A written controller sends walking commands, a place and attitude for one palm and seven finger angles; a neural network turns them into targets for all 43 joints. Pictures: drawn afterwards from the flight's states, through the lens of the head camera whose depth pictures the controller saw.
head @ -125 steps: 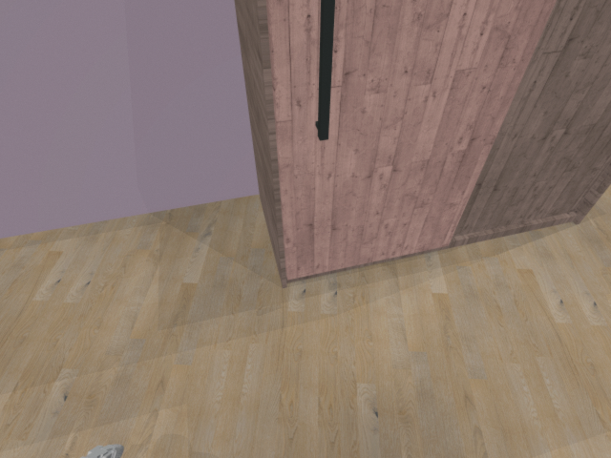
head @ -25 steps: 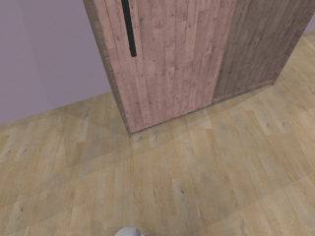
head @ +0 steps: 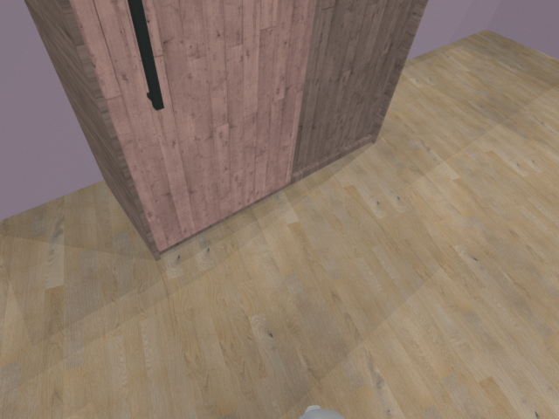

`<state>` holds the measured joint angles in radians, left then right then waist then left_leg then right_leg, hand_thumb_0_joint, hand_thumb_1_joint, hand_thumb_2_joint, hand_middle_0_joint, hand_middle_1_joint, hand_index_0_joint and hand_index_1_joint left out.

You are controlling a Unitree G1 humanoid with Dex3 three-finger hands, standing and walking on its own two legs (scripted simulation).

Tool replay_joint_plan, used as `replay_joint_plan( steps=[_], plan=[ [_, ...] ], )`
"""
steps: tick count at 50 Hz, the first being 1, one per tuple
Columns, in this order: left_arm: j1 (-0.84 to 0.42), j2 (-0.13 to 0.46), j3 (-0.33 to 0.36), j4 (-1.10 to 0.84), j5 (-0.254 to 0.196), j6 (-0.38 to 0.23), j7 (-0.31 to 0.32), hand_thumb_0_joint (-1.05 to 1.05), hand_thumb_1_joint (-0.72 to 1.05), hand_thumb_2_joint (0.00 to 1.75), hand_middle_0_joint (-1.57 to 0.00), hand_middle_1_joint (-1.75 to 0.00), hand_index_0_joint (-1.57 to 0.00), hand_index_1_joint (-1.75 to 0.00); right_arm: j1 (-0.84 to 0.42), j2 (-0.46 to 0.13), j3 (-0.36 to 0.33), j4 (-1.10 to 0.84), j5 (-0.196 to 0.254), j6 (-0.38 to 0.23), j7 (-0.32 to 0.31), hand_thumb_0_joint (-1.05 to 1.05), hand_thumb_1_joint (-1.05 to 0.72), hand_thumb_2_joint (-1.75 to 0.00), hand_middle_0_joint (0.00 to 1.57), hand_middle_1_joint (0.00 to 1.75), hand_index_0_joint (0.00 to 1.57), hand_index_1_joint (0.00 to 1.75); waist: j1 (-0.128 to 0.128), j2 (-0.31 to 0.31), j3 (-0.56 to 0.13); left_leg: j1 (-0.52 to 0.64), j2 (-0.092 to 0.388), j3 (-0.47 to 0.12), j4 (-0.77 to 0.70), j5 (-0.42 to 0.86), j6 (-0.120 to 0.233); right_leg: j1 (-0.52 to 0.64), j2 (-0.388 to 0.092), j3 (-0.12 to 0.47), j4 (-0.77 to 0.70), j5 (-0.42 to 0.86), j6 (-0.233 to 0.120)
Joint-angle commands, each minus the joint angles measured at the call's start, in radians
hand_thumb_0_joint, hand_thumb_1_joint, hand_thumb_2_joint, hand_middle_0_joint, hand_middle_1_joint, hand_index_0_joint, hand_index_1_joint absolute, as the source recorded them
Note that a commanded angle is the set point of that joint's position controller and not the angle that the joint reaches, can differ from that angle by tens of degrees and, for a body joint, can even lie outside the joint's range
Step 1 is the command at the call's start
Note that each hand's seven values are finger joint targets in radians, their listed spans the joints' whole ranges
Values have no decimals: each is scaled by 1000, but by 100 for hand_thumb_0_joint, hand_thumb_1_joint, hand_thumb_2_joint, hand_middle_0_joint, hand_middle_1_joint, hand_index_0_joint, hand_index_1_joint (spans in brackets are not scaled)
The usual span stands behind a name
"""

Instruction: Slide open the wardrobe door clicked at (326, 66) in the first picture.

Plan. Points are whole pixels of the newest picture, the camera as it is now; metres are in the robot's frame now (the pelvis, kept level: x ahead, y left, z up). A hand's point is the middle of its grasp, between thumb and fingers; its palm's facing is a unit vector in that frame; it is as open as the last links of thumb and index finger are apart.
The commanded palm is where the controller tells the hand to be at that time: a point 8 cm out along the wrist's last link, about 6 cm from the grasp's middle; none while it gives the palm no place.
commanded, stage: walk to a spot facing it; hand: left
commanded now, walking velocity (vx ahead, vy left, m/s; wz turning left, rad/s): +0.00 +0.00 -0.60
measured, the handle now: (139, 38) +0.83 +0.40 +0.11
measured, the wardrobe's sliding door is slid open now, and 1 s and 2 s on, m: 0.00 0.00 0.00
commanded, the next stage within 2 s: turn to face it in 1.28 s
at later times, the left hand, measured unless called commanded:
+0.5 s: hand (219, 403) +0.17 +0.10 -0.15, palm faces -0.29 -0.93 -0.22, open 7.4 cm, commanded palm none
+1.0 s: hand (241, 296) +0.37 +0.10 -0.17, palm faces -0.44 -0.88 -0.16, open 7.4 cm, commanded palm none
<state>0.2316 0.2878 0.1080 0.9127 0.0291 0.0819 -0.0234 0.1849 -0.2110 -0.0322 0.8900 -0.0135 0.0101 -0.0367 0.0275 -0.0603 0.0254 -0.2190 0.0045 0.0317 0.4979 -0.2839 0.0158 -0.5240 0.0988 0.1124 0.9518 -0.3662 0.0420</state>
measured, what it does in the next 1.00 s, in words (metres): walks ahead, turning right: right foot, then left foot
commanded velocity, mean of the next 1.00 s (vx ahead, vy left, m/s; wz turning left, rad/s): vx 0.30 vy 0.00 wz -0.50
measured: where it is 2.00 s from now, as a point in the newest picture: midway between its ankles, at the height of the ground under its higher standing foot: (347, 367)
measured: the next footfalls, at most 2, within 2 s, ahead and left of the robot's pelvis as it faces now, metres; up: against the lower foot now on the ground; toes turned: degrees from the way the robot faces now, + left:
right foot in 0.34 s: +0.00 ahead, -0.16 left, +0.00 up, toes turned -20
left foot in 0.78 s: +0.33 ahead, -0.01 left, +0.00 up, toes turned -18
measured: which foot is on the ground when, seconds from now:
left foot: down 0.00-0.34, up 0.36-0.76, down 0.78-1.00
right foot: up 0.00-0.32, down 0.34-0.78, up 0.80-1.00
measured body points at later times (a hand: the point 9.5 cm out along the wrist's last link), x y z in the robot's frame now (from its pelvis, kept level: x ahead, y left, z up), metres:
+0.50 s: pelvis +0.03 -0.05 +0.00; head +0.04 -0.07 +0.45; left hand +0.19 +0.15 -0.13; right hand -0.06 -0.31 -0.15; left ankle +0.07 +0.08 -0.67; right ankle -0.03 -0.14 -0.74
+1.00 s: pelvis +0.24 -0.06 +0.00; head +0.26 -0.04 +0.45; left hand +0.39 +0.15 -0.16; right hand +0.15 -0.28 -0.13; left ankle +0.29 +0.01 -0.74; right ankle +0.17 -0.17 -0.63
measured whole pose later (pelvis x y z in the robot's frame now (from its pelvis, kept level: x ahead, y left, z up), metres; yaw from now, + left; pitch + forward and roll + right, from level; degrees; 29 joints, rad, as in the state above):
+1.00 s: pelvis +0.24 -0.06 +0.00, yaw -32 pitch -1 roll -1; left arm 0.28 0.22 0.10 1.00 0.03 0.02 -0.04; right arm 0.28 -0.15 -0.05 1.00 -0.02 -0.08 -0.02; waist 0.03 -0.04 0.03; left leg -0.20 0.07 0.25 0.47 -0.25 0.05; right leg -0.57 -0.07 -0.04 1.23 -0.23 0.00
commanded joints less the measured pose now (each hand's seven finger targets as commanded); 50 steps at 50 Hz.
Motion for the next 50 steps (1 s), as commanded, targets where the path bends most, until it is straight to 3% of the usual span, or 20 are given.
replay_joint_plan(
  steps=[1, 5, 10, 13, 15, 16, 17, 18, 20, 22, 24, 34, 36, 37, 38, 39, 40, 42, 45, 50],
  plan=[
    [19, 50, 12, -67, 1, -21, -17, 0, 90, 90, -20, -30, -20, -30, -42, -158, -30, -86, -9, -34, -16, 0, -90, -90, 20, 30, 20, 30, 9, 210, 20, 8, 257, -123, -219, 213, 110, -85, -85, -63, 269, 14, 36],
    [-104, 26, -6, -101, -6, -24, -19, 0, 90, 90, -20, -30, -20, -30, 105, -178, -48, -32, -11, -33, -12, 0, -90, -90, 20, 30, 20, 30, -61, 190, 13, 156, 300, -109, -175, 411, 143, -88, -120, -117, 76, -43, 44],
    [-179, 12, -18, -119, -1, -31, -39, 0, 90, 90, -20, -30, -20, -30, 163, -207, -58, 7, -18, -38, 2, 0, -90, -90, 20, 30, 20, 30, -95, 242, 11, 123, 350, -81, -236, 20, 132, 19, -146, -175, -137, -79, 16],
    [-166, 0, -19, -116, -2, -45, -44, 0, 90, 90, -20, -30, -20, -30, 147, -226, -65, 21, -21, -40, 9, 0, -90, -90, 20, 30, 20, 30, -79, 243, 6, 74, 370, -36, -208, -59, 106, 133, -130, -209, -269, -98, -11],
    [-69, 8, -13, -78, 0, -60, -37, 0, 90, 90, -20, -30, -20, -30, 140, -211, -61, 31, -19, -38, 14, 0, -90, -90, 20, 30, 20, 30, -26, 181, -32, -1, 327, 44, -40, -61, 49, 338, -89, -251, -467, 11, -35],
    [34, 67, 0, -44, 2, -74, -26, 0, 90, 90, -20, -30, -20, -30, 142, -181, -51, 23, -11, -38, 22, 0, -90, -90, 20, 30, 20, 30, 21, 64, -75, -185, 280, 133, 151, -101, -14, 595, -160, -159, -568, 12, -78],
    [164, 212, 28, -9, 4, -87, -6, 0, 90, 90, -20, -30, -20, -30, 90, -97, -26, -32, 0, -37, 34, 0, -90, -90, 20, 30, 20, 30, 91, -294, -110, -510, 135, 224, 485, -370, -79, 795, -446, 276, -700, -119, -197],
    [243, 241, 35, 7, -20, -84, 13, 0, 90, 90, -20, -30, -20, -30, -37, -143, -29, -87, -14, -36, 32, 0, -90, -90, 20, 30, 20, 30, 138, -248, -86, -605, 123, 65, 612, -347, -71, 716, -526, 449, -752, -74, -263],
    [139, 170, 20, -4, -14, -94, 23, 0, 90, 90, -20, -30, -20, -30, -82, -149, -45, -72, -14, -37, 42, 0, -90, -90, 20, 30, 20, 30, 80, -99, 37, -593, 163, -7, 673, -178, -63, 538, -453, 373, -775, -234, -266],
    [50, 111, -6, -25, -7, -110, 23, 0, 90, 90, -20, -30, -20, -30, -1, -131, -45, -27, -23, -35, 49, 0, -90, -90, 20, 30, 20, 30, 1, -62, 76, -500, 172, 14, 602, -59, -85, 428, -377, 186, -761, -44, -219],
    [58, 97, -13, -14, -7, -127, 21, 0, 90, 90, -20, -30, -20, -30, 37, -109, -45, -10, -20, -31, 52, 0, -90, -90, 20, 30, 20, 30, -21, -76, 67, -446, 156, 42, 542, -8, -98, 401, -333, 104, -751, 129, -209],
    [119, 101, -14, 53, 0, -141, 32, 0, 90, 90, -20, -30, -20, -30, -77, -79, -40, -62, -5, -59, 66, 0, -90, -90, 20, 30, 20, 30, -10, -89, 89, -255, 94, 60, 208, 62, -63, 366, -312, 116, -704, 249, -193],
    [89, 108, -6, 56, -4, -140, 31, 0, 90, 90, -20, -30, -20, -30, 49, -99, -47, -21, -8, -72, 52, 0, -90, -90, 20, 30, 20, 30, -78, -50, 39, -30, 53, 86, 78, 86, -52, 321, -273, 81, -559, 358, -168],
    [89, 83, -5, 57, -8, -139, 28, 0, 90, 90, -20, -30, -20, -30, 197, -142, -58, 29, -11, -79, 35, 0, -90, -90, 20, 30, 20, 30, -133, 18, -31, 179, 58, 67, 24, 86, -42, 260, -213, 54, -360, 422, -142],
    [134, 22, -6, 47, -21, -131, 18, 0, 90, 90, -20, -30, -20, -30, 350, -254, -85, 69, -29, -86, 21, 0, -90, -90, 20, 30, 20, 30, -178, 271, -167, 383, 289, -207, -52, -35, 15, 117, -93, -52, -45, 164, -97],
    [155, -23, -20, 23, -24, -131, 8, 0, 90, 90, -20, -30, -20, -30, 409, -308, -81, 80, -25, -82, 18, 0, -90, -90, 20, 30, 20, 30, -160, 449, -188, 409, 487, -524, -237, -142, 86, -47, -10, -104, 245, -205, -70],
    [134, -2, -18, 20, -17, -128, 11, 0, 90, 90, -20, -30, -20, -30, 322, -279, -71, 67, -17, -73, 13, 0, -90, -90, 20, 30, 20, 30, -133, 375, -167, 308, 531, -577, -292, -338, 113, -89, -82, -41, 372, -176, -86],
    [43, -7, -12, 30, -4, -122, -8, 0, 90, 90, -20, -30, -20, -30, 169, -155, -47, 38, -15, -83, 13, 0, -90, -90, 20, 30, 20, 30, -90, 217, 38, 59, 443, -387, -341, -358, 88, -129, -171, -69, 414, 2, -77],
    [126, -58, -14, 63, 4, -88, -20, 0, 90, 90, -20, -30, -20, -30, 111, -77, -33, 56, -10, -103, 7, 0, -90, -90, 20, 30, 20, 30, -9, 180, 35, -29, 350, -93, -320, -112, 45, -48, -198, -99, 341, 113, -55],
    [46, -73, -4, 23, 10, -66, -26, 0, 90, 90, -20, -30, -20, -30, 178, -58, -41, 87, -4, -115, 5, 0, -90, -90, 20, 30, 20, 30, -18, 138, 53, 53, 343, 28, -345, 28, 73, -171, -226, -115, 245, 230, -19]
  ],
)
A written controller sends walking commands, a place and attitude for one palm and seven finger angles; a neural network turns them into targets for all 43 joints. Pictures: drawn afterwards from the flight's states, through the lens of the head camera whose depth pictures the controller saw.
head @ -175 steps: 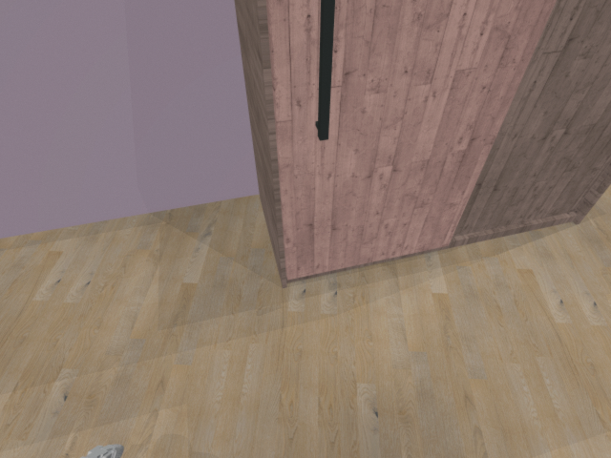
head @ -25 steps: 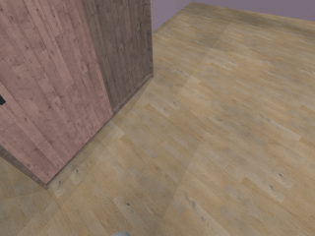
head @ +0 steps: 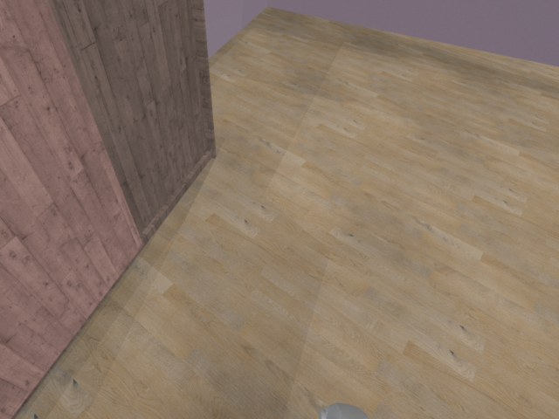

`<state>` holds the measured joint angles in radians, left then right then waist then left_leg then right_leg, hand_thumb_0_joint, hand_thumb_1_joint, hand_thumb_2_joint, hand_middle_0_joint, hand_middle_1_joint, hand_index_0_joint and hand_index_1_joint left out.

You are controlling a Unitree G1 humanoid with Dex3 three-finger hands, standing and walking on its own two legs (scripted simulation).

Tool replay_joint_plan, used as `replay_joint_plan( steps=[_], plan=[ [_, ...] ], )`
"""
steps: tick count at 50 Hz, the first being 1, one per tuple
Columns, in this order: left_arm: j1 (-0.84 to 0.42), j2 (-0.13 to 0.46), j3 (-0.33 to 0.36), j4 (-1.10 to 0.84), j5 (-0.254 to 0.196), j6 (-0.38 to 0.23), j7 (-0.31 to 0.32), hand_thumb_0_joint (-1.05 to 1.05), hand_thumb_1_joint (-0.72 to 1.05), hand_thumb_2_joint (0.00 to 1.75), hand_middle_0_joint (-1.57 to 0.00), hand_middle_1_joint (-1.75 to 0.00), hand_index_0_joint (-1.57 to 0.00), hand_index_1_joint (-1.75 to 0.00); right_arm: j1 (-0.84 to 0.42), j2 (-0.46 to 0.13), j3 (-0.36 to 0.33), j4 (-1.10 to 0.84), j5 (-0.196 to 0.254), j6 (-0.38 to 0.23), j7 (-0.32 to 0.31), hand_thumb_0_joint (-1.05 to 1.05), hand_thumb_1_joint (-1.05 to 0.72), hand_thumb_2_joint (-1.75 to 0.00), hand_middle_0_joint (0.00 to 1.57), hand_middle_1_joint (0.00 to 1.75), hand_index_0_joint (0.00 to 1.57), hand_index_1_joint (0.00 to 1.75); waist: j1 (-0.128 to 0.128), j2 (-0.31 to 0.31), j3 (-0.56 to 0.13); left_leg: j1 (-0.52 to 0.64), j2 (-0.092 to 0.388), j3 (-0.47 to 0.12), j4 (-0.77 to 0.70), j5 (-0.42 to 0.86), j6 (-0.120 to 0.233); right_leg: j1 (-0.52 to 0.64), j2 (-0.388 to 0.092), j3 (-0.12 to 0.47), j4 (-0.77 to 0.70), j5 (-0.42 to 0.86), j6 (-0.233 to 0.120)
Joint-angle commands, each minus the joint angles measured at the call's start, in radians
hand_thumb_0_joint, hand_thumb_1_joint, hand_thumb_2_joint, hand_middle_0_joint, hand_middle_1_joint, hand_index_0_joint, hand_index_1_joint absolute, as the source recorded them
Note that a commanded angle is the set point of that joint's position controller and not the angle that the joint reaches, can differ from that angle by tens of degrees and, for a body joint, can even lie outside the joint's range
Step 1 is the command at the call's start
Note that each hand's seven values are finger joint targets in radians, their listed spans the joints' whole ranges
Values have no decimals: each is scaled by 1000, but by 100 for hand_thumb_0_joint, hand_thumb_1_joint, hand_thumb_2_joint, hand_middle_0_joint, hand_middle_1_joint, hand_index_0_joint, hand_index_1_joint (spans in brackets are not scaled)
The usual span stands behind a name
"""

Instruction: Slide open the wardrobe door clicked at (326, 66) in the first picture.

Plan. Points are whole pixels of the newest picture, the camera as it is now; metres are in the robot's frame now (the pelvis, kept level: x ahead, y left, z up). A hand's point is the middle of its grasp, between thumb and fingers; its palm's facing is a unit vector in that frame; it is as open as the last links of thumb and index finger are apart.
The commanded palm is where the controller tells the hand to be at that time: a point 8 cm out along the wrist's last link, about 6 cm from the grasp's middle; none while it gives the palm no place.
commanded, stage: walk to a spot facing it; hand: left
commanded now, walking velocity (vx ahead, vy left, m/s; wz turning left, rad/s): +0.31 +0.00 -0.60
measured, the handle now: out of the picture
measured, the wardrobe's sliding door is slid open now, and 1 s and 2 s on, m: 0.00 0.00 0.00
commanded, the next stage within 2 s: turn to face it in 0.28 s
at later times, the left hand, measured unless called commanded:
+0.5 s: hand (249, 303) +0.36 +0.08 -0.17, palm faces -0.26 -0.94 -0.21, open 7.3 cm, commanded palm none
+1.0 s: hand (195, 322) +0.32 +0.18 -0.18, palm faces +0.07 -0.97 -0.21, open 7.4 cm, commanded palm none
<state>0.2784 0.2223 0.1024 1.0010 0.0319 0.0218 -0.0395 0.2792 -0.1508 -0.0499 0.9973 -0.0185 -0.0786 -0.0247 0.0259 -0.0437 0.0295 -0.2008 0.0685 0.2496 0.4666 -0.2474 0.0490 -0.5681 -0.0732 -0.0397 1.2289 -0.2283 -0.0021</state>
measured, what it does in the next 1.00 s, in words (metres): walks ahead: right foot, then left foot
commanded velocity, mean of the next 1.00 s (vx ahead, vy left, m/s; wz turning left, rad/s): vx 0.07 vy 0.00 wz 0.18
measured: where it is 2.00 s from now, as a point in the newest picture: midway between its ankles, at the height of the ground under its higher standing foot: (290, 418)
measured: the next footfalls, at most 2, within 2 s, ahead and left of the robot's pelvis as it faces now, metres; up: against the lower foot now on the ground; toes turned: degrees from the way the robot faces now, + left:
right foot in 0.34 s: +0.28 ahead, -0.16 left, +0.00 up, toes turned -19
left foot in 0.78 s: +0.34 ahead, +0.04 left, +0.00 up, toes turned +4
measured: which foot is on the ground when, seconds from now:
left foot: down 0.00-0.36, up 0.38-0.76, down 0.78-1.00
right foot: up 0.00-0.32, down 0.34-0.80, up 0.82-1.00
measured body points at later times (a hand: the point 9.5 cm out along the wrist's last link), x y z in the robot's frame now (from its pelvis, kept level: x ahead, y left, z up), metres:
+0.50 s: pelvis +0.19 -0.06 -0.02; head +0.22 -0.08 +0.43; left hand +0.37 +0.13 -0.15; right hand +0.11 -0.28 -0.18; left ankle +0.17 +0.10 -0.64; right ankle +0.24 -0.14 -0.74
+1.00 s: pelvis +0.27 -0.02 +0.00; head +0.30 +0.00 +0.44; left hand +0.31 +0.23 -0.17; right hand +0.33 -0.27 -0.14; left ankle +0.30 +0.04 -0.74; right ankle +0.24 -0.19 -0.66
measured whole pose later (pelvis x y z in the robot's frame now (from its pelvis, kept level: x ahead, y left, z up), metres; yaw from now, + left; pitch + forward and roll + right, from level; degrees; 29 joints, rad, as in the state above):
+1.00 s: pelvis +0.27 -0.02 +0.00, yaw +0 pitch +1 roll -2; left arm 0.22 0.23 0.09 0.99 0.01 0.05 0.02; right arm 0.23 -0.17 -0.04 0.96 -0.02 0.01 -0.01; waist -0.01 -0.03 0.06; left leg -0.31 -0.01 0.07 0.51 -0.22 0.08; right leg -0.49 -0.08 -0.03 1.11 -0.39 0.07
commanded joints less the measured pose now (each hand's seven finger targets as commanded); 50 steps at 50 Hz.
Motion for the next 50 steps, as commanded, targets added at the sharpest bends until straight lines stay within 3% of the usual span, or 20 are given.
replay_joint_plan(
  steps=[1, 11, 14, 15, 16, 17, 18, 19, 20, 22, 25, 29, 34, 37, 38, 40, 41, 42, 45, 50],
  plan=[
    [-23, -12, 2, -74, 8, -4, -12, 0, 90, 90, -20, -30, -20, -30, 98, -121, -23, -11, 1, -27, -7, 0, -90, -90, 20, 30, 20, 30, -16, 115, 51, 78, 281, -165, -312, 35, 43, -161, -58, 33, -59, 107, 31],
    [-307, -32, -19, -159, 1, -19, -18, 0, 90, 90, -20, -30, -20, -30, 225, -138, -20, 44, -15, -4, -4, 0, -90, -90, 20, 30, 20, 30, -93, 151, 121, 231, 301, 13, -196, 439, 52, -101, -14, -84, -490, 54, -4],
    [-197, 2, -14, -135, 0, -32, -13, 0, 90, 90, -20, -30, -20, -30, 192, -185, -35, 23, -11, 3, -3, 0, -90, -90, 20, 30, 20, 30, -34, 166, 19, 276, 304, 81, 18, 806, 31, 97, 73, -149, -574, -29, -54],
    [-101, 29, -8, -107, 4, -41, -7, 0, 90, 90, -20, -30, -20, -30, 181, -200, -38, 11, -7, 8, 0, 0, -90, -90, 20, 30, 20, 30, 12, 149, -40, 224, 287, 95, 180, 864, 7, 265, 106, -169, -628, -9, -70],
    [43, 82, 9, -68, 7, -55, -1, 0, 90, 90, -20, -30, -20, -30, 164, -199, -34, -7, 1, 10, 9, 0, -90, -90, 20, 30, 20, 30, 88, 105, -134, 64, 260, 109, 407, 748, -38, 550, 93, -148, -700, 99, -91],
    [167, 205, 34, -48, 4, -66, 13, 0, 90, 90, -20, -30, -20, -30, 173, -138, -23, -45, 20, 11, 19, 0, -90, -90, 20, 30, 20, 30, 128, -85, -272, -268, 132, 90, 726, 40, -94, 874, -188, 240, -712, 313, -196],
    [215, 280, 43, -32, -29, -64, 25, 0, 90, 90, -20, -30, -20, -30, 106, -112, -20, -84, 22, 9, 4, 0, -90, -90, 20, 30, 20, 30, 121, -130, -320, -463, 29, -36, 993, -402, -123, 936, -376, 534, -764, 719, -305],
    [164, 267, 39, -55, -32, -62, 37, 0, 90, 90, -20, -30, -20, -30, 90, -134, -23, -87, 17, 8, -2, 0, -90, -90, 20, 30, 20, 30, 106, -79, -312, -450, 67, -182, 989, -306, -107, 833, -350, 445, -792, 744, -287],
    [62, 216, 26, -81, -29, -57, 43, 0, 90, 90, -20, -30, -20, -30, 80, -126, -26, -77, 14, 20, -5, 0, -90, -90, 20, 30, 20, 30, 53, -50, -230, -437, 88, -210, 989, -240, -104, 708, -338, 398, -829, 610, -269],
    [-64, 118, -10, -97, -21, -67, 58, 0, 90, 90, -20, -30, -20, -30, 102, -90, -8, -21, -5, 56, -5, 0, -90, -90, 20, 30, 20, 30, -25, 18, -107, -333, 121, -223, 884, -142, -100, 401, -256, 209, -887, 542, -198],
    [-144, 67, -40, -86, -12, -73, 65, 0, 90, 90, -20, -30, -20, -30, 226, -39, 8, 39, -5, 90, -2, 0, -90, -90, 20, 30, 20, 30, -109, -27, -89, -190, 94, -214, 687, -94, -102, 221, -177, 28, -921, 437, -153],
    [-132, 41, -47, -77, -15, -57, 58, 0, 90, 90, -20, -30, -20, -30, 145, -36, 10, 16, -2, 101, 7, 0, -90, -90, 20, 30, 20, 30, -77, -86, -18, -188, 55, -193, 514, -46, -97, 198, -169, -2, -999, 121, -134],
    [-68, 92, -24, -65, -8, -38, 68, 0, 90, 90, -20, -30, -20, -30, -19, -60, -2, -48, 0, 99, 23, 0, -90, -90, 20, 30, 20, 30, -14, -73, 26, -217, 34, -160, 343, -132, -93, 313, -254, 17, -943, 151, -155],
    [-52, 109, -10, -72, -13, -30, 71, 0, 90, 90, -20, -30, -20, -30, -1, -76, -6, -61, -3, 95, 28, 0, -90, -90, 20, 30, 20, 30, -24, -43, -6, -118, 23, -140, 149, -32, -84, 351, -251, -52, -804, 208, -104],
    [-40, 100, -9, -75, -17, -24, 70, 0, 90, 90, -20, -30, -20, -30, 31, -103, -14, -58, -3, 91, 30, 0, -90, -90, 20, 30, 20, 30, -41, 31, -37, -25, 36, -174, 39, 79, -69, 313, -226, -86, -694, 176, -63],
    [-44, 33, -24, -132, -25, -14, 62, 0, 90, 90, -20, -30, -20, -30, 95, -251, -43, -77, -11, 87, 26, 0, -90, -90, 20, 30, 20, 30, -64, 392, -43, 88, 366, -614, -131, 582, 136, 40, -17, -146, -288, -405, 63],
    [-91, 50, -21, -140, -11, -7, 70, 0, 90, 90, -20, -30, -20, -30, 124, -248, -45, -55, -14, 84, 9, 0, -90, -90, 20, 30, 20, 30, -94, 322, -83, 95, 355, -661, -146, 536, 164, 4, -2, -30, -135, -411, 58],
    [-118, 51, -14, -139, -12, -8, 68, 0, 90, 90, -20, -30, -20, -30, 101, -245, -45, -60, -11, 82, 2, 0, -90, -90, 20, 30, 20, 30, -83, 257, -83, 100, 324, -637, -136, 474, 158, -51, -12, 14, -61, -348, 57],
    [-84, 56, -6, -107, -13, -13, 55, 0, 90, 90, -20, -30, -20, -30, -9, -203, -34, -96, -5, 67, -1, 0, -90, -90, 20, 30, 20, 30, -40, 117, -104, 91, 215, -476, -127, 468, 108, -26, -28, 34, -60, -169, 74],
    [-76, 68, 0, -102, -15, 3, 58, 0, 90, 90, -20, -30, -20, -30, -6, -216, -46, -93, 1, 70, 2, 0, -90, -90, 20, 30, 20, 30, -48, 146, -105, 93, 172, -475, -145, 404, 106, 8, -20, 39, -137, -134, 97]
  ],
)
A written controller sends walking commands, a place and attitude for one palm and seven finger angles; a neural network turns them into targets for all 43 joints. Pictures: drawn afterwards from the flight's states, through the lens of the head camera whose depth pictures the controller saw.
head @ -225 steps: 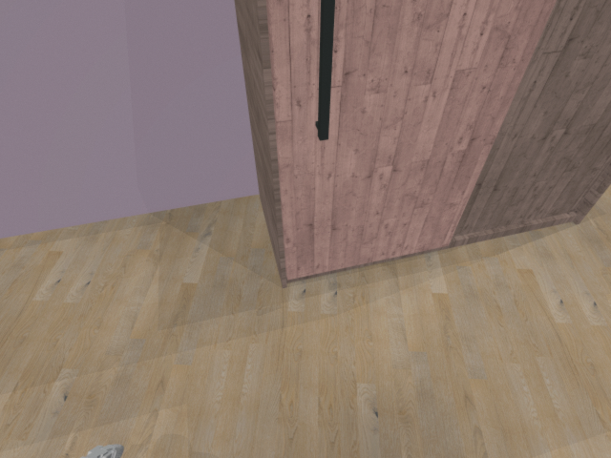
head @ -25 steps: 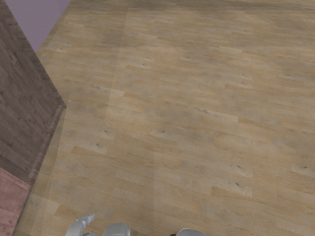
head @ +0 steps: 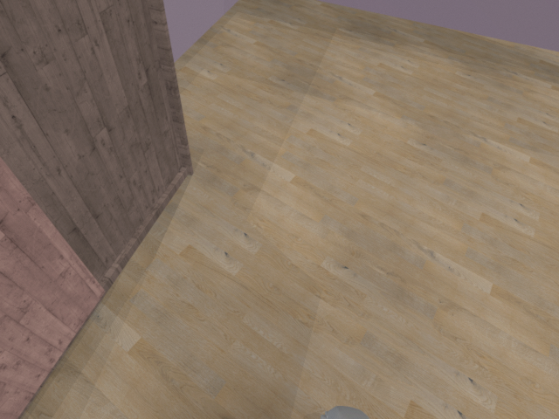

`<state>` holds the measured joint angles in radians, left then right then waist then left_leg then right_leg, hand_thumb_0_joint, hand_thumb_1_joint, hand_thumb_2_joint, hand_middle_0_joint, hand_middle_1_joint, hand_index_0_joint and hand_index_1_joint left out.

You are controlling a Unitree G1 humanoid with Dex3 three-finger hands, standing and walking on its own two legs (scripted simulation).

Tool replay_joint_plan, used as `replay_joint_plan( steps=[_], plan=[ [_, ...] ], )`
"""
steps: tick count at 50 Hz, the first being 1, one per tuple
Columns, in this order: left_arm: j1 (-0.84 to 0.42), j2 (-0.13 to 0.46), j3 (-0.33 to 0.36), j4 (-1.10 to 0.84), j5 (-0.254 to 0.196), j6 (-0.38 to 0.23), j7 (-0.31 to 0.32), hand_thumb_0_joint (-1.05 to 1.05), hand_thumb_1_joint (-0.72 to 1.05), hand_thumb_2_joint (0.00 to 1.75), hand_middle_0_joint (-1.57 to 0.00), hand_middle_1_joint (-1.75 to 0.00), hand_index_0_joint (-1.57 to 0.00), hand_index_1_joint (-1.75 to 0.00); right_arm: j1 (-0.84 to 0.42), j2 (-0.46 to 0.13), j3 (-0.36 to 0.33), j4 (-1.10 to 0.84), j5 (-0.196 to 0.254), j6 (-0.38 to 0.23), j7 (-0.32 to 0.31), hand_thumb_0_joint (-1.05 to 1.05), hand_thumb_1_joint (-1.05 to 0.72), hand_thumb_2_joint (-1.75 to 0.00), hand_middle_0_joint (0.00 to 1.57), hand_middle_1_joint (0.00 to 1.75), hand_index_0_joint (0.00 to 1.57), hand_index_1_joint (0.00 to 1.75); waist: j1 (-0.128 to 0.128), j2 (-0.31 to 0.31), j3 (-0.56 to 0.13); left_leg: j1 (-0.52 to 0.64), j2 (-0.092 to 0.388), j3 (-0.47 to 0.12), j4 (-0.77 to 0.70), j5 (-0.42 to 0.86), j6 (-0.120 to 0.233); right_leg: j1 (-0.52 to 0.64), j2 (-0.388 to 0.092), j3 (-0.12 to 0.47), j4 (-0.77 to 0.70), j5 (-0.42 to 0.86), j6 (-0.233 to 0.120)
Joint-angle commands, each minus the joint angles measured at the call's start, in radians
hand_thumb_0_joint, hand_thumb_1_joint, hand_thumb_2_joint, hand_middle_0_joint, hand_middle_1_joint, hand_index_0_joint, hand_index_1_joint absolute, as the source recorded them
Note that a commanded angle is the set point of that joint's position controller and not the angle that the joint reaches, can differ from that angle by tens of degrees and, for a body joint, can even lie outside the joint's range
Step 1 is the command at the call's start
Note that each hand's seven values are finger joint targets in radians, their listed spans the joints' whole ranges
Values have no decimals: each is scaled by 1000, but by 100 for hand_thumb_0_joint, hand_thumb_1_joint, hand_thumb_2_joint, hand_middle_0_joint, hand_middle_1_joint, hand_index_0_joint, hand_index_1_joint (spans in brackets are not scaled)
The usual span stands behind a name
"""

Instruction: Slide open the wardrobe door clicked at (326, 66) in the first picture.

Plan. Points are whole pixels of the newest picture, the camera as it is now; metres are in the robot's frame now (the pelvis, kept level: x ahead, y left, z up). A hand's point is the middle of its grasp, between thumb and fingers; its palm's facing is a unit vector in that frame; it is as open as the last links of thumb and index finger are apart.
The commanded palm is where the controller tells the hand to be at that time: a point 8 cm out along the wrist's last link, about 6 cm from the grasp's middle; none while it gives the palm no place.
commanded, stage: turn to face it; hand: left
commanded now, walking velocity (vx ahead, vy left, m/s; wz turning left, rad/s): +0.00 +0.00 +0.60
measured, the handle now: out of the picture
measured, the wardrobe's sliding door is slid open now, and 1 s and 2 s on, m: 0.00 0.00 0.00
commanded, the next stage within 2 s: none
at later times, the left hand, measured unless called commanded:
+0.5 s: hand out of the picture +0.03 +0.15 -0.14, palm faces +0.32 -0.91 -0.27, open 7.4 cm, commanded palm none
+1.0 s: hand out of the picture -0.08 +0.21 -0.16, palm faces +0.62 -0.74 -0.27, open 7.4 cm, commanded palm none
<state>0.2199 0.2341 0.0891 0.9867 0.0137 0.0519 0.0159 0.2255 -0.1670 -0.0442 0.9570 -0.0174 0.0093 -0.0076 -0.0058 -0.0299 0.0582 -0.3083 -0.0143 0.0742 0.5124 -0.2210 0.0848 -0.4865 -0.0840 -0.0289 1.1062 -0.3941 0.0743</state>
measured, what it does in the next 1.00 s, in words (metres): steps on the spot, turning left: right foot, then left foot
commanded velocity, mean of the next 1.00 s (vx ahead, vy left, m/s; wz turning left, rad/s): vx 0.00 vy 0.00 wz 0.60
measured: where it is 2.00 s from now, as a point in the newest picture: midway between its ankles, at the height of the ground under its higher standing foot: outside the picture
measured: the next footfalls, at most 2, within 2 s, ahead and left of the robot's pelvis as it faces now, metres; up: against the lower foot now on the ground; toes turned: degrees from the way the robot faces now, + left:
right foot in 0.32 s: +0.05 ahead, -0.18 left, +0.00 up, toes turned +11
left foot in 0.74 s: -0.03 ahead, +0.09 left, +0.00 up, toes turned +35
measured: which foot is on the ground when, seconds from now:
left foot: down 0.00-0.32, up 0.34-0.72, down 0.74-1.00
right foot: up 0.00-0.30, down 0.32-0.74, up 0.76-1.00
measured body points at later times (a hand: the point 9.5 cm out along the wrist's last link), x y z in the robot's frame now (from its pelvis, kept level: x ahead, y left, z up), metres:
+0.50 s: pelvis -0.01 -0.07 +0.00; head +0.02 -0.08 +0.45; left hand +0.01 +0.19 -0.12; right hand +0.14 -0.31 -0.15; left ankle -0.04 +0.06 -0.65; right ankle +0.01 -0.19 -0.74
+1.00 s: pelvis -0.01 -0.02 +0.00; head +0.02 +0.02 +0.45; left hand -0.11 +0.25 -0.14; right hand +0.22 -0.17 -0.13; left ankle -0.07 +0.07 -0.74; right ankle +0.08 -0.15 -0.68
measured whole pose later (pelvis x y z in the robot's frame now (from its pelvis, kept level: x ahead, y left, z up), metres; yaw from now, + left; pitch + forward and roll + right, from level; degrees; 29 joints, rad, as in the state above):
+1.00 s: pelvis -0.01 -0.02 +0.00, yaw +37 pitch +1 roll -1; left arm 0.17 0.28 0.08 0.89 0.01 0.06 0.01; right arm 0.15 -0.22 -0.06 0.90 -0.02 0.03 0.01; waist 0.00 -0.01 0.09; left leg -0.28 -0.03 -0.03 0.52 -0.26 0.03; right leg -0.47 -0.09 -0.02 0.99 -0.43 0.10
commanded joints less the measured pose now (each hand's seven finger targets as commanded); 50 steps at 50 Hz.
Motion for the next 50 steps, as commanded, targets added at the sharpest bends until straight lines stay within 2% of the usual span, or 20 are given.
replay_joint_plan(
  steps=[1, 8, 12, 14, 15, 16, 17, 20, 22, 29, 32, 34, 35, 36, 37, 38, 39, 41, 43, 50],
  plan=[
    [-26, 56, 13, -91, 3, -26, 4, 0, 90, 90, -20, -30, -20, -30, 50, -202, -54, -51, -1, -16, -13, 0, -90, -90, 20, 30, 20, 30, -20, 131, -130, 194, 254, -317, -195, 346, 75, -69, -8, 30, -34, 27, 23],
    [-80, 66, 8, -134, -2, -22, 8, 0, 90, 90, -20, -30, -20, -30, 35, -238, -77, -59, -7, 3, -5, 0, -90, -90, 20, 30, 20, 30, -38, 168, -109, 151, 237, -431, -188, 206, 95, -11, 26, 36, -201, -31, 18],
    [-22, 64, 2, -145, -8, -29, 12, 0, 90, 90, -20, -30, -20, -30, -18, -253, -87, -85, -10, 14, 1, 0, -90, -90, 20, 30, 20, 30, -11, 197, -135, 70, 203, -475, -150, 219, 82, 151, 69, 26, -404, -22, -4],
    [55, 82, 8, -133, -10, -37, 16, 0, 90, 90, -20, -30, -20, -30, -55, -242, -90, -107, -3, 20, 5, 0, -90, -90, 20, 30, 20, 30, 29, 175, -150, -36, 150, -460, -98, 151, 33, 330, 71, 15, -625, 112, -17],
    [91, 135, 17, -133, -1, -46, 22, 0, 90, 90, -20, -30, -20, -30, -60, -205, -86, -120, 6, 22, 12, 0, -90, -90, 20, 30, 20, 30, 50, 57, -146, -185, 91, -408, 8, 21, -22, 478, -25, 102, -780, 120, -45],
    [93, 231, 35, -150, 17, -56, 28, 0, 90, 90, -20, -30, -20, -30, -38, -128, -76, -144, 10, 19, 15, 0, -90, -90, 20, 30, 20, 30, 51, -256, -127, -378, -64, -177, 266, -254, -119, 540, -330, 411, -901, 43, -149],
    [36, 247, 21, -176, 8, -47, 25, 0, 90, 90, -20, -30, -20, -30, -48, -172, -83, -155, -9, 19, 13, 0, -90, -90, 20, 30, 20, 30, 35, -216, -98, -349, -42, -152, 469, -344, -122, 375, -425, 412, -891, 97, -219],
    [-104, 148, 4, -205, 6, -54, 24, 0, 90, 90, -20, -30, -20, -30, -34, -177, -86, -114, -10, 46, 31, 0, -90, -90, 20, 30, 20, 30, -34, -140, 20, -314, 32, -132, 710, -184, -133, 201, -275, 188, -859, 153, -175],
    [-81, 125, -7, -198, 9, -64, 20, 0, 90, 90, -20, -30, -20, -30, -28, -160, -74, -103, -8, 44, 38, 0, -90, -90, 20, 30, 20, 30, -29, -141, 15, -316, 40, -86, 705, -139, -156, 275, -228, 51, -794, 369, -163],
    [56, 190, 6, -150, 17, -54, 15, 0, 90, 90, -20, -30, -20, -30, -161, -142, -53, -139, 0, 47, 42, 0, -90, -90, 20, 30, 20, 30, 45, -196, -25, -213, 45, 5, 413, -203, -164, 381, -269, -31, -730, 556, -179],
    [59, 218, 19, -147, 19, -47, 14, 0, 90, 90, -20, -30, -20, -30, -156, -143, -44, -147, 5, 32, 42, 0, -90, -90, 20, 30, 20, 30, 53, -227, -75, -124, 35, 50, 232, -207, -146, 428, -283, -68, -653, 635, -167],
    [51, 220, 24, -144, 11, -43, 10, 0, 90, 90, -20, -30, -20, -30, -92, -165, -47, -136, 3, 21, 38, 0, -90, -90, 20, 30, 20, 30, 20, -190, -125, 3, 16, 72, 40, -77, -131, 424, -264, -125, -546, 645, -121],
    [42, 214, 22, -144, 3, -39, 7, 0, 90, 90, -20, -30, -20, -30, -29, -207, -59, -122, 0, 14, 39, 0, -90, -90, 20, 30, 20, 30, -18, -108, -158, 164, 37, 35, -89, 71, -115, 330, -248, -154, -399, 581, -77],
    [60, 154, 18, -180, -5, -36, -1, 0, 90, 90, -20, -30, -20, -30, 40, -330, -89, -119, -8, 2, 32, 0, -90, -90, 20, 30, 20, 30, -55, 188, -224, 398, 279, -280, -110, 395, -4, 43, -135, -184, -163, 187, 0],
    [-1, 103, -8, -224, -1, -36, -1, 0, 90, 90, -20, -30, -20, -30, 119, -403, -103, -97, 5, 5, 26, 0, -90, -90, 20, 30, 20, 30, -95, 347, -238, 439, 459, -454, -96, 803, 128, -123, -58, -108, 4, -297, 30],
    [-61, 114, -5, -224, 3, -23, 10, 0, 90, 90, -20, -30, -20, -30, 143, -371, -99, -70, 7, 2, 13, 0, -90, -90, 20, 30, 20, 30, -107, 246, -235, 391, 441, -428, -88, 740, 141, -138, -64, -18, 75, -259, 20],
    [-88, 103, 0, -214, -3, -25, 10, 0, 90, 90, -20, -30, -20, -30, 98, -351, -92, -81, 1, 1, 1, 0, -90, -90, 20, 30, 20, 30, -91, 278, -186, 316, 388, -410, -96, 640, 132, -149, -64, 6, 99, -200, 21],
    [-62, 114, 7, -181, -1, -24, -1, 0, 90, 90, -20, -30, -20, -30, -40, -284, -70, -114, -6, 1, -2, 0, -90, -90, 20, 30, 20, 30, -30, 202, -107, 181, 290, -305, -120, 487, 79, -95, -62, 16, 87, -75, 25],
    [-21, 111, 7, -162, 0, -19, -7, 0, 90, 90, -20, -30, -20, -30, -82, -269, -63, -129, -4, -2, 1, 0, -90, -90, 20, 30, 20, 30, -8, 192, -99, 137, 241, -264, -139, 414, 62, -45, -42, 7, 24, -23, 27],
    [-78, 100, -2, -199, -2, -25, -2, 0, 90, 90, -20, -30, -20, -30, -41, -271, -75, -116, -7, 7, 4, 0, -90, -90, 20, 30, 20, 30, -32, 167, -112, 167, 230, -379, -125, 386, 90, 11, 19, 13, -216, -40, 25]
  ],
)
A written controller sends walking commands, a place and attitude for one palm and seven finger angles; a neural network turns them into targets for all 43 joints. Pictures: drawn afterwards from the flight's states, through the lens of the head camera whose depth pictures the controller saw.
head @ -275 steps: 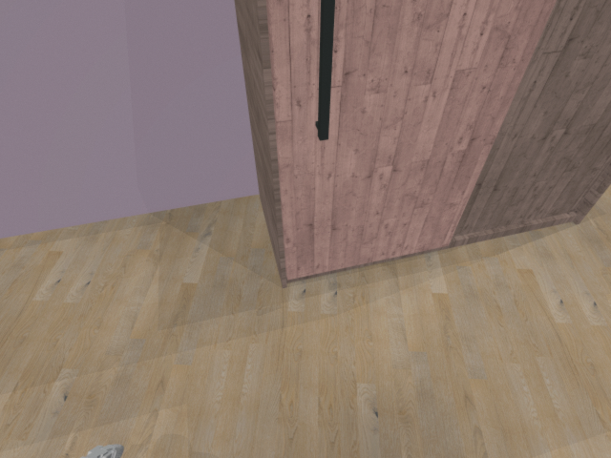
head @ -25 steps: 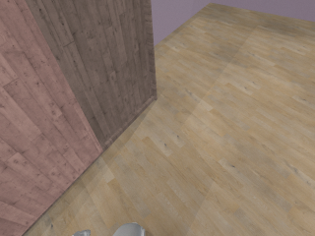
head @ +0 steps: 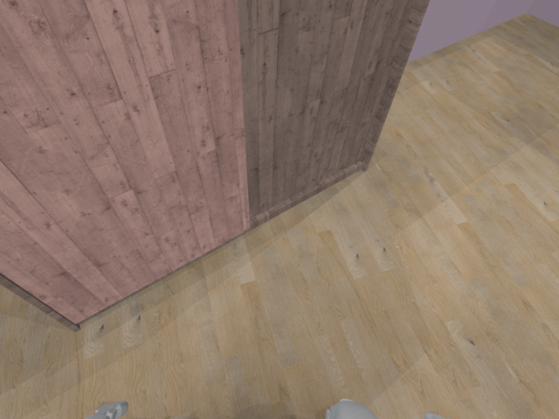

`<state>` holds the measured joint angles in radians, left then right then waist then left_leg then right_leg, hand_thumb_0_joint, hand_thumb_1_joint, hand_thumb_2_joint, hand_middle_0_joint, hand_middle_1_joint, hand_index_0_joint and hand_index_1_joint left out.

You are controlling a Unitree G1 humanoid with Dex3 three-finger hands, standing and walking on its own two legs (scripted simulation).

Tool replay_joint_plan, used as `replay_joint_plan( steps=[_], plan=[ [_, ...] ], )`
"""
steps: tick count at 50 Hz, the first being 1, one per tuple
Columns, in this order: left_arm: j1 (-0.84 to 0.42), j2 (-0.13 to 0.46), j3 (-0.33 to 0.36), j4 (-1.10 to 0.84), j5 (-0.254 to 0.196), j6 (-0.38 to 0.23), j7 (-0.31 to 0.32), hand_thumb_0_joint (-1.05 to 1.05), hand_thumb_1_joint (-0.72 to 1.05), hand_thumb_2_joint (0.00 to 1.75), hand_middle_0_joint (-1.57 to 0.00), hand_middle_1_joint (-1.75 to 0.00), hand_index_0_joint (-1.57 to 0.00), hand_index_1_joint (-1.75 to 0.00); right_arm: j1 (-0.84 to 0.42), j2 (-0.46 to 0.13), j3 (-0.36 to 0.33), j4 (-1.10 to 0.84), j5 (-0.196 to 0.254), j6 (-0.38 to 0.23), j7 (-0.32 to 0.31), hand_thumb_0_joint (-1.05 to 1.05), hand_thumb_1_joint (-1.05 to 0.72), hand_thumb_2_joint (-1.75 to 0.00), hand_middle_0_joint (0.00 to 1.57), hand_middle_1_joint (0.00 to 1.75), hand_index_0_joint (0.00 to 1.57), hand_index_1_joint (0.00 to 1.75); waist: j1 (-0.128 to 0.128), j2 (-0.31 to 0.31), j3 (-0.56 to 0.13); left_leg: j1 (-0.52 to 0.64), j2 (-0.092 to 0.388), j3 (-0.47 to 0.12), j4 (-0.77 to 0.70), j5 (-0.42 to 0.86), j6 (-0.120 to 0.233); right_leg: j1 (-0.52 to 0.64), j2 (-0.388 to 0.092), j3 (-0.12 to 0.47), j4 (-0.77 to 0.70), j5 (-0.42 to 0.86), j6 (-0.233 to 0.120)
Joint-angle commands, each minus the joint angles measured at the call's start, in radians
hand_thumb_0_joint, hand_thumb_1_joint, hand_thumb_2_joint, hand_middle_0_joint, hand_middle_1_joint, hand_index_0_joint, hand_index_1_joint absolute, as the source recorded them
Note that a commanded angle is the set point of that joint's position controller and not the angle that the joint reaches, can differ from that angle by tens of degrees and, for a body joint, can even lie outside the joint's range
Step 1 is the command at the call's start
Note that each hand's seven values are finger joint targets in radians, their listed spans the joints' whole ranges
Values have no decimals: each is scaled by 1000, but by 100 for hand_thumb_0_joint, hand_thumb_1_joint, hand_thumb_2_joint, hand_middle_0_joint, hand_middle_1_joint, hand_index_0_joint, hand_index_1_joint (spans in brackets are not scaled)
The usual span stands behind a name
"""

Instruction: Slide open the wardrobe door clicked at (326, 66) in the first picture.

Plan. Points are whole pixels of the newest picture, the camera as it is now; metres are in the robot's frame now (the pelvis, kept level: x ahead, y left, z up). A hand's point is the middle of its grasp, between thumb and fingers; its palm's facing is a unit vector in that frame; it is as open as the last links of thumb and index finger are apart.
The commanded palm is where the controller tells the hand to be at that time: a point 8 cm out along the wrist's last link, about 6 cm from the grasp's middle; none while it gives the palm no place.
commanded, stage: turn to face it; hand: left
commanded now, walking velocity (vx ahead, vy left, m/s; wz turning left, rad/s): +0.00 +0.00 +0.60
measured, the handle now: out of the picture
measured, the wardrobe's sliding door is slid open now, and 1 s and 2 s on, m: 0.00 0.00 0.00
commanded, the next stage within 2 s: take the last steps up to it in 1.08 s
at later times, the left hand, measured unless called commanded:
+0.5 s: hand out of the picture +0.00 +0.20 -0.17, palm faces +0.34 -0.91 -0.25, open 7.4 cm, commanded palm none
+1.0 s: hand out of the picture -0.02 +0.23 -0.15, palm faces +0.55 -0.80 -0.25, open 7.4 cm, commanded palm none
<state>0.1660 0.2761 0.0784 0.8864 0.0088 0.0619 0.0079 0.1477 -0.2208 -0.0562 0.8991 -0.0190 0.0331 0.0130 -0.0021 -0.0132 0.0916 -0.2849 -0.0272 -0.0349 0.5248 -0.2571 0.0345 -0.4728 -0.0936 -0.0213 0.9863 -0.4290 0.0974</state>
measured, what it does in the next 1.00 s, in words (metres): steps on the spot, turning left: right foot, then left foot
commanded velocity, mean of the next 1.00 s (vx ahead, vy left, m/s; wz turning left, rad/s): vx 0.00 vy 0.00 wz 0.49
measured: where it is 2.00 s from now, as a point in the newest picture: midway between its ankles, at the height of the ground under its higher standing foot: outside the picture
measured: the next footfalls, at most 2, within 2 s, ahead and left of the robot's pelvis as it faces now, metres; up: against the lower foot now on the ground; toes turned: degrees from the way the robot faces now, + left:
right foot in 0.16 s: +0.06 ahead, -0.14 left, +0.00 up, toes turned +4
left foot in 0.54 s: +0.00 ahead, +0.12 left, +0.00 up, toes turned +28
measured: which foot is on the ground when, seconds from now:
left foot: down 0.00-0.16, up 0.18-0.52, down 0.54-1.00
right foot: up 0.00-0.14, down 0.16-0.54, up 0.56-1.00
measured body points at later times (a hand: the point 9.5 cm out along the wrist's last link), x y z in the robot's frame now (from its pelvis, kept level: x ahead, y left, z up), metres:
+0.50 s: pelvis +0.00 -0.01 +0.00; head +0.04 +0.00 +0.44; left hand -0.02 +0.25 -0.15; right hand +0.18 -0.24 -0.14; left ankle -0.04 +0.10 -0.71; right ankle +0.02 -0.15 -0.74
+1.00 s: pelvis -0.01 +0.00 +0.00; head +0.02 +0.01 +0.45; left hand -0.05 +0.27 -0.13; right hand +0.18 -0.18 -0.15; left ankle -0.03 +0.10 -0.74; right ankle +0.06 -0.12 -0.71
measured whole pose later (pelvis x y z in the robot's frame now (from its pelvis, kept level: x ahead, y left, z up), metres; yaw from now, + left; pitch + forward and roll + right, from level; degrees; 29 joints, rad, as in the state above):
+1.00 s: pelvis -0.01 +0.00 +0.00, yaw +33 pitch +0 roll +0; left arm 0.14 0.22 0.05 0.89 0.00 0.05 0.02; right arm 0.21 -0.20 -0.06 0.93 -0.02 0.04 0.01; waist -0.03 0.02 0.07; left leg -0.29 -0.06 -0.07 0.50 -0.21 0.03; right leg -0.33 -0.04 -0.02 0.74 -0.41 0.07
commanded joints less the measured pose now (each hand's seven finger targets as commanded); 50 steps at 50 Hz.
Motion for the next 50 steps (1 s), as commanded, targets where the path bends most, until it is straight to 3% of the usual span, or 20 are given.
replay_joint_plan(
  steps=[1, 4, 6, 7, 8, 9, 10, 12, 15, 22, 25, 26, 27, 28, 30, 32, 34, 43, 47, 50],
  plan=[
    [-22, 51, 8, -103, 1, -37, 8, 0, 90, 90, -20, -30, -20, -30, 35, -219, -65, -59, -7, -15, -17, 0, -90, -90, 20, 30, 20, 30, -32, 157, -155, 144, 239, -282, -122, 459, 140, 22, 39, 5, -139, -6, -1],
    [31, 51, 5, -102, -6, -48, 14, 0, 90, 90, -20, -30, -20, -30, 7, -221, -71, -71, -5, -10, -17, 0, -90, -90, 20, 30, 20, 30, -4, 179, -181, 94, 214, -321, -61, 521, 124, 167, 74, -5, -331, 57, -13],
    [102, 89, 12, -88, -2, -66, 20, 0, 90, 90, -20, -30, -20, -30, -10, -189, -68, -80, 6, -11, -13, 0, -90, -90, 20, 30, 20, 30, 39, 92, -190, -33, 145, -286, 40, 373, 51, 373, 29, 21, -596, 252, -23],
    [126, 175, 29, -86, 14, -76, 28, 0, 90, 90, -20, -30, -20, -30, 15, -122, -59, -94, 16, -14, -6, 0, -90, -90, 20, 30, 20, 30, 44, -147, -211, -228, 24, -147, 220, 59, -29, 530, -203, 237, -677, 351, -95],
    [125, 227, 34, -95, 19, -72, 27, 0, 90, 90, -20, -30, -20, -30, 17, -108, -59, -116, 9, -12, -6, 0, -90, -90, 20, 30, 20, 30, 43, -265, -189, -312, -59, -23, 432, -348, -75, 482, -411, 378, -684, 471, -217],
    [102, 198, 36, -102, 13, -72, 31, 0, 90, 90, -20, -30, -20, -30, 7, -142, -68, -104, -2, 5, -7, 0, -90, -90, 20, 30, 20, 30, 44, -276, -165, -292, -4, -74, 589, -346, -66, 365, -400, 355, -702, 384, -249],
    [47, 165, 30, -109, 12, -64, 35, 0, 90, 90, -20, -30, -20, -30, -10, -141, -72, -96, 0, 14, -3, 0, -90, -90, 20, 30, 20, 30, 22, -218, -102, -296, 15, -59, 681, -296, -67, 299, -363, 309, -705, 338, -251],
    [-21, 105, 7, -121, 14, -69, 30, 0, 90, 90, -20, -30, -20, -30, 8, -117, -62, -63, -6, 20, 13, 0, -90, -90, 20, 30, 20, 30, -17, -127, -45, -297, 44, -18, 735, -170, -88, 271, -254, 107, -655, 410, -212],
    [27, 106, 6, -103, 18, -71, 30, 0, 90, 90, -20, -30, -20, -30, -5, -100, -53, -60, 0, 25, 20, 0, -90, -90, 20, 30, 20, 30, 4, -170, -60, -272, 51, 37, 631, -164, -106, 323, -241, 12, -641, 497, -201],
    [111, 169, 27, -65, 24, -58, 23, 0, 90, 90, -20, -30, -20, -30, -85, -86, -27, -84, 9, 12, 21, 0, -90, -90, 20, 30, 20, 30, 56, -226, -105, -144, 47, 138, 281, -202, -95, 398, -277, -64, -557, 659, -204],
    [88, 175, 34, -57, 16, -49, 18, 0, 90, 90, -20, -30, -20, -30, -1, -110, -30, -71, 6, -2, 17, 0, -90, -90, 20, 30, 20, 30, 10, -192, -144, 19, 42, 163, 28, -36, -76, 361, -264, -138, -424, 617, -140],
    [82, 161, 34, -62, 7, -45, 15, 0, 90, 90, -20, -30, -20, -30, 74, -161, -44, -55, 3, -13, 17, 0, -90, -90, 20, 30, 20, 30, -38, -68, -191, 188, 78, 108, -102, 128, -54, 251, -241, -167, -262, 529, -91],
    [80, 92, 22, -104, -2, -41, 4, 0, 90, 90, -20, -30, -20, -30, 137, -286, -75, -54, -6, -22, 11, 0, -90, -90, 20, 30, 20, 30, -70, 279, -217, 366, 348, -267, -135, 509, 74, -52, -88, -198, -17, 2, -3],
    [14, 69, 2, -138, 6, -37, 9, 0, 90, 90, -20, -30, -20, -30, 208, -331, -80, -29, 4, -16, 4, 0, -90, -90, 20, 30, 20, 30, -99, 302, -231, 345, 468, -345, -134, 742, 183, -118, -48, -94, 112, -271, 0],
    [-35, 72, 5, -113, 1, -31, 18, 0, 90, 90, -20, -30, -20, -30, 161, -283, -68, -29, 3, -23, -23, 0, -90, -90, 20, 30, 20, 30, -81, 245, -212, 292, 402, -311, -122, 659, 179, -153, -54, 3, 211, -162, -2],
    [-4, 74, 12, -73, 4, -31, 8, 0, 90, 90, -20, -30, -20, -30, 54, -215, -44, -54, -2, -26, -26, 0, -90, -90, 20, 30, 20, 30, -29, 175, -143, 188, 305, -196, -141, 571, 135, -105, -52, 9, 209, -32, 2],
    [22, 72, 11, -53, 4, -28, 5, 0, 90, 90, -20, -30, -20, -30, 35, -202, -37, -62, 0, -29, -26, 0, -90, -90, 20, 30, 20, 30, -16, 164, -132, 150, 262, -162, -159, 533, 120, -58, -36, 5, 165, 15, 3],
    [-32, 43, 2, -68, 3, -26, 12, 0, 90, 90, -20, -30, -20, -30, 84, -192, -49, -38, -6, -18, -24, 0, -90, -90, 20, 30, 20, 30, -41, 134, -119, 150, 261, -278, -197, 330, 151, -6, 14, 7, -58, 0, -1],
    [1, 23, -5, -64, -2, -35, 17, 0, 90, 90, -20, -30, -20, -30, 67, -185, -49, -36, -9, -13, -24, 0, -90, -90, 20, 30, 20, 30, -24, 173, -131, 101, 241, -308, -166, 388, 146, 123, 55, -6, -228, -3, -22],
    [90, 31, -4, -39, -4, -52, 23, 0, 90, 90, -20, -30, -20, -30, 50, -166, -49, -35, 0, -12, -22, 0, -90, -90, 20, 30, 20, 30, 22, 128, -158, 21, 193, -293, -84, 373, 100, 310, 67, -15, -506, 181, -34]
  ],
)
